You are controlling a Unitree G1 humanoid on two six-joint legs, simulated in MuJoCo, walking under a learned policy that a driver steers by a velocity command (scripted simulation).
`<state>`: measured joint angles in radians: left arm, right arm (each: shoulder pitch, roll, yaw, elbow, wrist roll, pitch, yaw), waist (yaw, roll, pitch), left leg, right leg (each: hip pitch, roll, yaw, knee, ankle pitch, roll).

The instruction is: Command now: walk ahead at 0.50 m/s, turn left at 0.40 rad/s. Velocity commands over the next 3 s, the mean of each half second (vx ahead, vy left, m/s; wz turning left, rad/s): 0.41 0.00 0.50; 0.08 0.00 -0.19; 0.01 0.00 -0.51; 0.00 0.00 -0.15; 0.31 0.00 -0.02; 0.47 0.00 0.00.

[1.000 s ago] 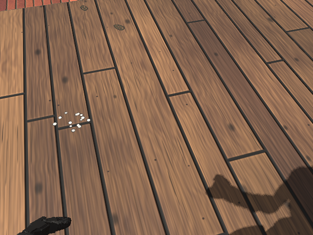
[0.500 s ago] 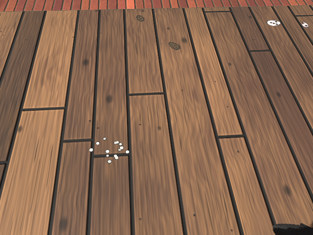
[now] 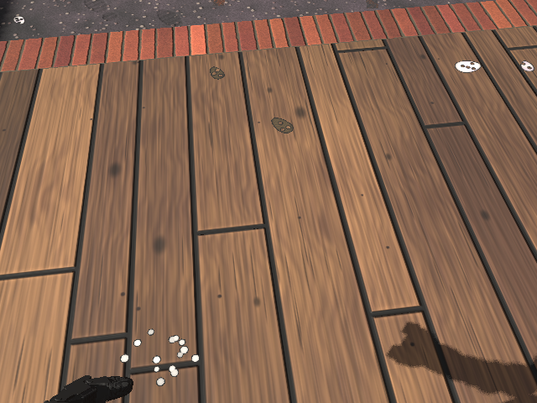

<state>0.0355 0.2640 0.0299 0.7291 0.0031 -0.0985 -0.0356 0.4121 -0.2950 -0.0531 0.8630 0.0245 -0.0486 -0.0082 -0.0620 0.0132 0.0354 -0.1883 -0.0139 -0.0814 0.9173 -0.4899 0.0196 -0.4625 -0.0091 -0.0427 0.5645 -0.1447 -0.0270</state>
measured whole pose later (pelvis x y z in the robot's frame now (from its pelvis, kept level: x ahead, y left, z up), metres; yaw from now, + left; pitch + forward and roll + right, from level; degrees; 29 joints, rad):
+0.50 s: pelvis +0.24 +0.06 -0.01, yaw +16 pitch +1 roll -2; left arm 0.19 0.31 0.07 0.85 -0.01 -0.04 0.01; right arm 0.10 -0.30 -0.08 0.66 -0.01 -0.01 0.03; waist 0.03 0.00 0.10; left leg -0.51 -0.03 0.02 0.62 -0.14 0.11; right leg -0.26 -0.05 -0.06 1.10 -0.56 0.06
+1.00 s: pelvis +0.34 +0.05 +0.01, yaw +6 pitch +1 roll +2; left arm 0.16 0.30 0.07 0.82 -0.01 0.03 0.00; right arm 0.09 -0.28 -0.07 0.80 0.00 0.03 -0.04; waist 0.02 0.02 0.05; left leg -0.29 0.04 0.16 0.56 -0.27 0.01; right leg -0.27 -0.03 -0.04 0.56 -0.29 -0.01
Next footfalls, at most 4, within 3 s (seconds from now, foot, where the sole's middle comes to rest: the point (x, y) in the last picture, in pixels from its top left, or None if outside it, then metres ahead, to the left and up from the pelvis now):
0.44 left None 0.37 0.17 -0.76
0.98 right None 0.37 -0.05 -0.76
1.44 left None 0.44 0.18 -0.76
1.76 right None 0.36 -0.07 -0.76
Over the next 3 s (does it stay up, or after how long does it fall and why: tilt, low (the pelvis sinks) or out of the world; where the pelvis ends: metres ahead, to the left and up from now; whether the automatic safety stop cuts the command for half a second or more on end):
stays up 0.78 -0.04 0.02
